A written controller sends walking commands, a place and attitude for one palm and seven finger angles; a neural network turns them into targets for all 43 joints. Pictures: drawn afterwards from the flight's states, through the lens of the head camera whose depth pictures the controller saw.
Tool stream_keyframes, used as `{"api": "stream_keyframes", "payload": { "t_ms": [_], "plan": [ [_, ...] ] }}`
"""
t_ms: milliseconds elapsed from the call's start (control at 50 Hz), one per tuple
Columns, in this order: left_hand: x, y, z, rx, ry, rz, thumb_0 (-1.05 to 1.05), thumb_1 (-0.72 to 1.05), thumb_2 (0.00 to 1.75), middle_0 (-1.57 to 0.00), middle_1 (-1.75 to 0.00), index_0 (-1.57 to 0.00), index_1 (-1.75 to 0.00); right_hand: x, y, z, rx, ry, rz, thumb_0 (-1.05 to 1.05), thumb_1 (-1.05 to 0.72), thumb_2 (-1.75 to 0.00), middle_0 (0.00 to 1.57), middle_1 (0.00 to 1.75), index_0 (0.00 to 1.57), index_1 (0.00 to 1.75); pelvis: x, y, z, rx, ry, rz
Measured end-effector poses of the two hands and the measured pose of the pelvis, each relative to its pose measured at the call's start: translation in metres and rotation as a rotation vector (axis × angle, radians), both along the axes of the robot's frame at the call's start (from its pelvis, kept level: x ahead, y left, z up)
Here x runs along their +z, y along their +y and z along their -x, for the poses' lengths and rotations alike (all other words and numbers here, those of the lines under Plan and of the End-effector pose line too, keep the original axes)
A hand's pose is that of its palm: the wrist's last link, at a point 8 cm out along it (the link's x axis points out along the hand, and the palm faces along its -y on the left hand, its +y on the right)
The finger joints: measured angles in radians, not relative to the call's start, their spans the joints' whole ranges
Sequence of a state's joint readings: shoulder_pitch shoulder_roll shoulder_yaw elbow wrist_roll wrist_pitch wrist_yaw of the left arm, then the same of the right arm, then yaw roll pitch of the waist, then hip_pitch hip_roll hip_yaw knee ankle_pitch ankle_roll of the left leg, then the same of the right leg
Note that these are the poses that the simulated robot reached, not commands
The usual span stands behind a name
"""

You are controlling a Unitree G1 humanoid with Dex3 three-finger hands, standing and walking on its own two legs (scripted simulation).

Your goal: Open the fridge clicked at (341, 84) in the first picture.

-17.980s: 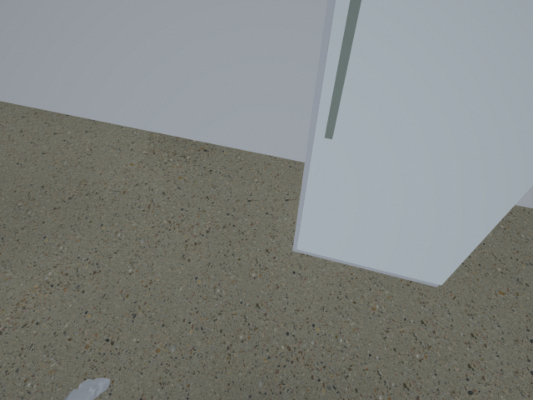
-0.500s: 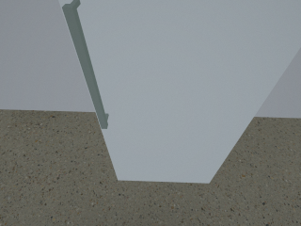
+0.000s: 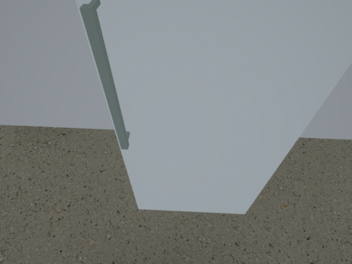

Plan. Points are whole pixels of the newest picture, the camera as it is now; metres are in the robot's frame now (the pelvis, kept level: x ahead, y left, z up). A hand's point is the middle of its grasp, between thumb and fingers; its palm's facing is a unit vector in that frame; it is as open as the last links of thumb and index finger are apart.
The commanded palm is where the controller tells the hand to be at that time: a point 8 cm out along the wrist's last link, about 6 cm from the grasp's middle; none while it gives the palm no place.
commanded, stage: look again from close up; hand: left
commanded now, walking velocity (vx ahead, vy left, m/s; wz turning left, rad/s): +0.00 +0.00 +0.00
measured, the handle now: (113, 91) +0.46 +0.19 +0.15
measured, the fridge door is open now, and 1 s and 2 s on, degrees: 0 0 0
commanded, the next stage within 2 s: raise the hand to about handle height in 0.08 s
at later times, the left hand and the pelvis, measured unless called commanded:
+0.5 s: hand (97, 223) +0.19 +0.18 +0.02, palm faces +0.00 -1.00 -0.02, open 8.1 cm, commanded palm +0.12 +0.25 -0.02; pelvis -0.03 +0.00 -0.03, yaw +1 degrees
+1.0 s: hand (64, 213) +0.20 +0.24 +0.05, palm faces +0.04 -1.00 -0.04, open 11.0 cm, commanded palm +0.15 +0.29 +0.07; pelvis -0.03 +0.01 -0.03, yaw +1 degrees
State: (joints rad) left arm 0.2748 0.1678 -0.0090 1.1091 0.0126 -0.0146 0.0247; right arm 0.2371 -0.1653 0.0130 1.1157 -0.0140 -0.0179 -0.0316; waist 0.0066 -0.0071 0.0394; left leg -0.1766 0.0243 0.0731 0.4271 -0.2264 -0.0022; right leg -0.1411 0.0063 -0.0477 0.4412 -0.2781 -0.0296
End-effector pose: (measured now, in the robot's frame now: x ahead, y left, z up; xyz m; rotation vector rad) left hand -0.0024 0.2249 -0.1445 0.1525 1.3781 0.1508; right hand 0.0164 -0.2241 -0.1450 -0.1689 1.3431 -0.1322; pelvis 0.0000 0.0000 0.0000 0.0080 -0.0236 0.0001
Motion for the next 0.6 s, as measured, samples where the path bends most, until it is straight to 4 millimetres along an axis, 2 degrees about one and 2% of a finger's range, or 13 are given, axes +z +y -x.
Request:
{"api": "stream_keyframes", "payload": {
  "t_ms": [200,220,260,340,380,420,460,500,560,600],
  "plan": [
    [0.002,0.006,-0.002,-0.007,-0.013,-0.019,0.00,0.90,0.90,-0.20,-0.30,-0.20,-0.30,-0.002,0.003,0.010,-0.004,0.022,-0.011,0.00,-0.91,-0.89,0.20,0.30,0.20,0.30,0.000,0.002,0.003,0.002,0.005,0.006],
    [0.007,0.007,-0.012,0.042,-0.068,-0.012,0.01,0.90,0.90,-0.20,-0.30,-0.20,-0.30,0.000,0.002,0.008,-0.012,-0.009,-0.005,0.00,-0.92,-0.89,0.20,0.30,0.20,0.30,-0.001,0.003,0.005,0.004,0.005,0.008],
    [0.040,0.014,-0.055,0.086,-0.356,-0.035,0.02,0.90,0.90,-0.20,-0.30,-0.20,-0.31,0.007,-0.001,-0.005,0.005,-0.138,0.028,0.01,-0.92,-0.89,0.21,0.30,0.20,0.30,-0.002,0.004,0.008,0.004,-0.006,0.002],
    [0.129,0.019,-0.141,0.071,-0.925,-0.066,0.02,0.86,0.88,-0.20,-0.32,-0.20,-0.33,0.019,-0.009,-0.047,0.014,-0.407,0.050,0.01,-0.91,-0.89,0.21,0.30,0.20,0.30,-0.007,0.009,0.014,0.036,0.005,0.000],
    [0.166,0.018,-0.172,0.020,-1.171,-0.046,0.02,0.83,0.87,-0.20,-0.34,-0.20,-0.35,0.028,-0.013,-0.072,0.019,-0.533,0.061,0.01,-0.91,-0.89,0.21,0.30,0.20,0.30,-0.012,0.009,0.018,0.036,0.032,0.000],
    [0.185,0.014,-0.188,-0.039,-1.358,0.005,0.01,0.80,0.86,-0.20,-0.36,-0.20,-0.37,0.039,-0.017,-0.095,0.030,-0.640,0.068,0.01,-0.91,-0.89,0.21,0.30,0.20,0.30,-0.019,0.007,0.023,0.024,0.069,-0.003],
    [0.184,0.010,-0.187,-0.115,-1.454,0.074,0.01,0.76,0.84,-0.21,-0.39,-0.20,-0.40,0.051,-0.021,-0.114,0.053,-0.725,0.074,0.01,-0.91,-0.89,0.21,0.30,0.20,0.30,-0.027,0.004,0.027,0.012,0.090,-0.006],
    [0.165,0.009,-0.176,-0.175,-1.429,0.134,0.00,0.72,0.82,-0.21,-0.41,-0.21,-0.42,0.062,-0.024,-0.131,0.082,-0.791,0.085,0.01,-0.91,-0.89,0.21,0.30,0.20,0.30,-0.034,0.002,0.031,0.010,0.103,-0.006],
    [0.125,0.017,-0.142,-0.139,-1.263,0.184,0.00,0.65,0.79,-0.22,-0.46,-0.22,-0.46,0.075,-0.027,-0.151,0.130,-0.850,0.115,0.01,-0.91,-0.89,0.21,0.30,0.20,0.30,-0.042,0.001,0.033,0.016,0.118,-0.001],
    [0.110,0.028,-0.116,-0.060,-1.184,0.161,0.01,0.61,0.77,-0.22,-0.48,-0.22,-0.49,0.079,-0.026,-0.161,0.162,-0.870,0.134,0.01,-0.91,-0.89,0.20,0.30,0.20,0.30,-0.046,0.001,0.032,0.025,0.125,0.007]
  ]
}}
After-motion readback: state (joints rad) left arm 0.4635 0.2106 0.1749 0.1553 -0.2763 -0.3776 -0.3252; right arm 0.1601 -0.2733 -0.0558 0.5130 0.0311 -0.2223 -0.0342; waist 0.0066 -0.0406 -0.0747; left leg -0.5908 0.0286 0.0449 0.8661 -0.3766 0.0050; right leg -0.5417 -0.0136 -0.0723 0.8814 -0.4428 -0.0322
